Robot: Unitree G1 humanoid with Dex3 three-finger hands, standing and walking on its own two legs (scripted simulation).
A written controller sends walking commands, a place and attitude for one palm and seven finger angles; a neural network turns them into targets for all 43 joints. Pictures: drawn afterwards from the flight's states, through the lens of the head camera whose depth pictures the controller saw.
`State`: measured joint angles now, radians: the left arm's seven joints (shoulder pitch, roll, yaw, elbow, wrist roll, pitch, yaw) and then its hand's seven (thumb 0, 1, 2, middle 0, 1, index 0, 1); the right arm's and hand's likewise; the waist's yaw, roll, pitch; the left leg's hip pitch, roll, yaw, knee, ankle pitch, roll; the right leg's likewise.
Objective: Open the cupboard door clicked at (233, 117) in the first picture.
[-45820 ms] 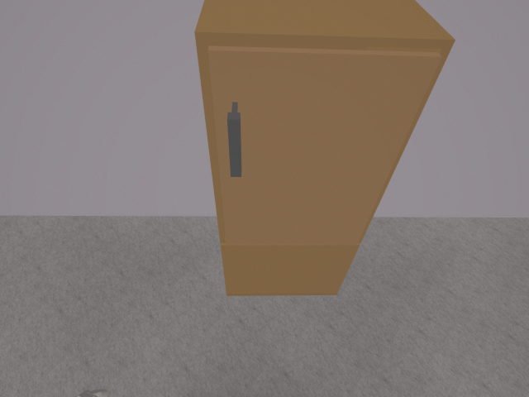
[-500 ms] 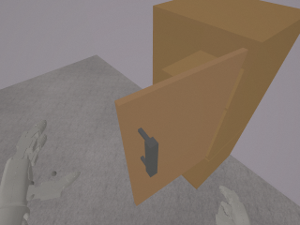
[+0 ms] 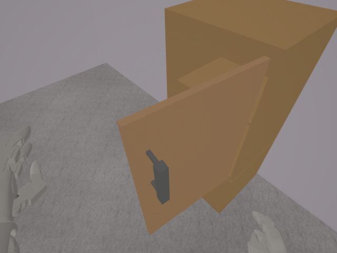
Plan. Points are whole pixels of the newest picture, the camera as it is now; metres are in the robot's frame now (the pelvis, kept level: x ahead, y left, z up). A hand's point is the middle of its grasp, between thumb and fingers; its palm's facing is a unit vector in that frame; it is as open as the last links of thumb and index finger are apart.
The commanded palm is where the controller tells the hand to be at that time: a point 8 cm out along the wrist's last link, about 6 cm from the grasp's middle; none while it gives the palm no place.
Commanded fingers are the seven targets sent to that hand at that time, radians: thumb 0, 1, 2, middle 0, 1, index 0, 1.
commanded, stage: draw the hand back to the body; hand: left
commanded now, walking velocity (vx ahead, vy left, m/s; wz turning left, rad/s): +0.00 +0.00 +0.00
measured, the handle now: (157, 177) +0.27 +0.07 +0.06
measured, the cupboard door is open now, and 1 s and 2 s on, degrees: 83 83 83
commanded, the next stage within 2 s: step back with the hand held close in 0.16 s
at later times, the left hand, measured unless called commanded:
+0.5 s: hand (44, 184) +0.19 +0.25 +0.14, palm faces +0.36 -0.80 -0.47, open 7.4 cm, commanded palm +0.13 +0.29 +0.17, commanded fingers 0.00 0.90 0.90 -0.20 -0.30 -0.20 -0.30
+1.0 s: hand out of the picture +0.06 +0.30 +0.15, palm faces +0.46 -0.75 -0.48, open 7.4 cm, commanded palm +0.00 +0.33 +0.17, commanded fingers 0.00 0.90 0.90 -0.20 -0.30 -0.20 -0.30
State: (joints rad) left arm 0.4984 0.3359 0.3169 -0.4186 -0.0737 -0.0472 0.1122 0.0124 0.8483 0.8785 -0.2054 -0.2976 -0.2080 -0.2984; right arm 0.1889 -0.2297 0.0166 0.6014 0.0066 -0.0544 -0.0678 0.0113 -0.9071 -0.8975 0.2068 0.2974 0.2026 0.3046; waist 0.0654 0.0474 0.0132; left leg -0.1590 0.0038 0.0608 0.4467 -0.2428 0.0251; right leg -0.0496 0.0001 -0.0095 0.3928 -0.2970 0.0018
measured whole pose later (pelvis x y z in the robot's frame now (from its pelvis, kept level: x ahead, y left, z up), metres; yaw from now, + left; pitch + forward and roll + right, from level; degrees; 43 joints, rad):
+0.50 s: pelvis -0.02 +0.00 +0.00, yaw -2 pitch -1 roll -1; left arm 0.50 0.38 0.36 -0.42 -0.06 -0.11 0.10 0.02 0.89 0.90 -0.21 -0.30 -0.21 -0.30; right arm 0.14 -0.24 0.00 0.56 0.02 0.01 -0.07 0.01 -0.91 -0.90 0.21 0.30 0.20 0.30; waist 0.03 0.05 0.04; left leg -0.23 0.04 0.08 0.46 -0.22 0.02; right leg -0.12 0.03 0.01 0.39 -0.25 0.00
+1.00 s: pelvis -0.13 +0.03 -0.02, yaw +1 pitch -2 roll -2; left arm 0.55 0.38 0.43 -0.50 -0.03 -0.19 0.14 0.01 0.89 0.90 -0.21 -0.30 -0.21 -0.30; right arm 0.22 -0.21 -0.01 0.57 0.01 -0.05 -0.06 0.01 -0.91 -0.90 0.21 0.30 0.20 0.30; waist 0.02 0.04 0.06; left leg -0.47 0.00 0.07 0.68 -0.32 0.04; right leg -0.33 0.01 0.03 0.59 -0.23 0.02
